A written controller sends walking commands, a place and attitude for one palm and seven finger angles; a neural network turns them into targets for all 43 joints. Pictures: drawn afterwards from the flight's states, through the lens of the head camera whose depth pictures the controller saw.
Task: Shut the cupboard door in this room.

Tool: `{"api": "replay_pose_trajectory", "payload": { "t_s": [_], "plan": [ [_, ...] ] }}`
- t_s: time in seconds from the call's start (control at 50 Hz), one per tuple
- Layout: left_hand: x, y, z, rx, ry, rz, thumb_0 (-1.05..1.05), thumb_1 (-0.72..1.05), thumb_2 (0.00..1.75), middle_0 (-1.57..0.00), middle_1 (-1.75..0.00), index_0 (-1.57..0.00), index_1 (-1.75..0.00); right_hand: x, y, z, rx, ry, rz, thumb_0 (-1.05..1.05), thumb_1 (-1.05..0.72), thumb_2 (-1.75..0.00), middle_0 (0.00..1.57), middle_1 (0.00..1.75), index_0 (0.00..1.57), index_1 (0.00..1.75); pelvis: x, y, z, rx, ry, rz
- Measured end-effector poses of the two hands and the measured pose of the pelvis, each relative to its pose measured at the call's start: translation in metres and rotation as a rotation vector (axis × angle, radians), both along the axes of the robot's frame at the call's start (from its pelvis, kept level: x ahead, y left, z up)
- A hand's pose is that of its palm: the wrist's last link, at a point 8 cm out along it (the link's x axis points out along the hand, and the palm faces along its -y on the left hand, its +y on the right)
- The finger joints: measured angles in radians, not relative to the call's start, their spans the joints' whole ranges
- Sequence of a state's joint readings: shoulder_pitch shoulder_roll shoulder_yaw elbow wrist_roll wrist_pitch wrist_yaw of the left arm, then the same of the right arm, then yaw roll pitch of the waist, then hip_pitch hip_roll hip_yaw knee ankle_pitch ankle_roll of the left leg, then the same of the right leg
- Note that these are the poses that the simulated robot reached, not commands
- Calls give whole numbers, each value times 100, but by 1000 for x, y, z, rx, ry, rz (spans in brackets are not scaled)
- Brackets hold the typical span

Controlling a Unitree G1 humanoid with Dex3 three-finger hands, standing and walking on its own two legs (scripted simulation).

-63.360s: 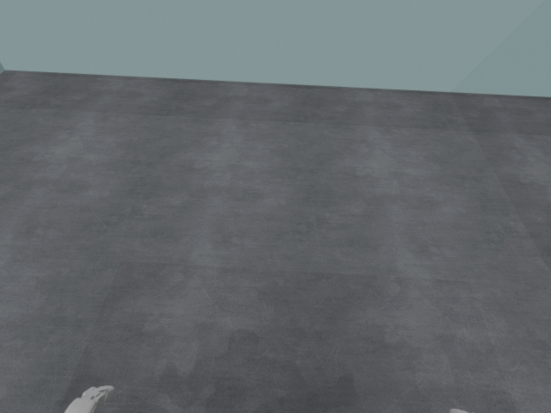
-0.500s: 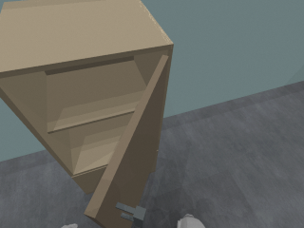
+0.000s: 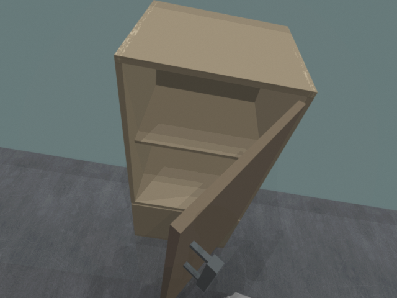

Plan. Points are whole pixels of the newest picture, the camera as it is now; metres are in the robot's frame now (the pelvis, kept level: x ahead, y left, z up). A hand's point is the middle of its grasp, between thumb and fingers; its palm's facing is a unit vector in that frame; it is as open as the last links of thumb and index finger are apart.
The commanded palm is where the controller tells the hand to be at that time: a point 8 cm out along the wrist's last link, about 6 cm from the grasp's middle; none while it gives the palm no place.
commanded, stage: shuffle to correct the standing spot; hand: left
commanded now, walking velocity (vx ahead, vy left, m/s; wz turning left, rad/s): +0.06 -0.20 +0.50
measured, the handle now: (200, 266) +0.19 +0.02 +0.01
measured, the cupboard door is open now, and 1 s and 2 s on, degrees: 55 49 49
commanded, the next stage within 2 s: come to a stop and stand still in 1.86 s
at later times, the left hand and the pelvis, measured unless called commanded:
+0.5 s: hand out of the picture +0.10 +0.12 -0.16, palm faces +0.22 -0.95 -0.22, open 7.4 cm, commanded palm none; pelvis +0.04 -0.08 +0.00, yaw +16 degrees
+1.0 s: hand out of the picture +0.04 +0.06 -0.17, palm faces +0.39 -0.87 -0.30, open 7.4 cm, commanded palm none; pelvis +0.09 -0.17 -0.01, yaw +27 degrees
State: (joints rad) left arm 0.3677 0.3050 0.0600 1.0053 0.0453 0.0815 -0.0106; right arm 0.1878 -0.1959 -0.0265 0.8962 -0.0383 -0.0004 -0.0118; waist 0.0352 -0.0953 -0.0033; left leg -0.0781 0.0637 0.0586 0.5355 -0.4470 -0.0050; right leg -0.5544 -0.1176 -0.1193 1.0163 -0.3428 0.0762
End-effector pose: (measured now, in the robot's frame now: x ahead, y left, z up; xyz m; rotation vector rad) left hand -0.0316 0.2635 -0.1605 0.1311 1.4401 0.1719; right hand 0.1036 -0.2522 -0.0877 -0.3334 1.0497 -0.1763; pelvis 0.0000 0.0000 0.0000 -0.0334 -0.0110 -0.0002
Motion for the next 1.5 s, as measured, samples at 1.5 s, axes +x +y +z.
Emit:
{"api": "replay_pose_trajectory", "payload": {
  "t_s": [1.5],
  "plan": [
    [-17,-329,7,5,-193,663,1,91,90,-20,-30,-20,-30,147,-179,-12,-38,195,614,0,-91,-90,21,30,20,30,52,-288,8,-31,2,739]
  ]
}}
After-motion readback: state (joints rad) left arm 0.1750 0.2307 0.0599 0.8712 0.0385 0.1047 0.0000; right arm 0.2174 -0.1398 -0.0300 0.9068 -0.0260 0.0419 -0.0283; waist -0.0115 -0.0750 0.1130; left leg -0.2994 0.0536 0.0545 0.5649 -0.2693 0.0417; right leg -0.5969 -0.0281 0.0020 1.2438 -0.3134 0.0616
